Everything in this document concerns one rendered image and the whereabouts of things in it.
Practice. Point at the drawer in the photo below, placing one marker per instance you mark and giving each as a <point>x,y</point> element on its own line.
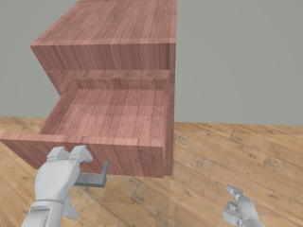
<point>120,120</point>

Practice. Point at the robot right hand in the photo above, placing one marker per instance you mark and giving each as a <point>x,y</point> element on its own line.
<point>235,214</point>

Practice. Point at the cabinet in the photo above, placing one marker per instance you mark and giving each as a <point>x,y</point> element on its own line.
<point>114,39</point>

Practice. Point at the handle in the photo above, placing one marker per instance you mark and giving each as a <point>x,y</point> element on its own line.
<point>93,180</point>

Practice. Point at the robot left hand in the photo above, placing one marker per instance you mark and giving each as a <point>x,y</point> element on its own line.
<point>57,176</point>

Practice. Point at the robot left forearm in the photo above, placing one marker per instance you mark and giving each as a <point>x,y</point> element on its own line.
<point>44,213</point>

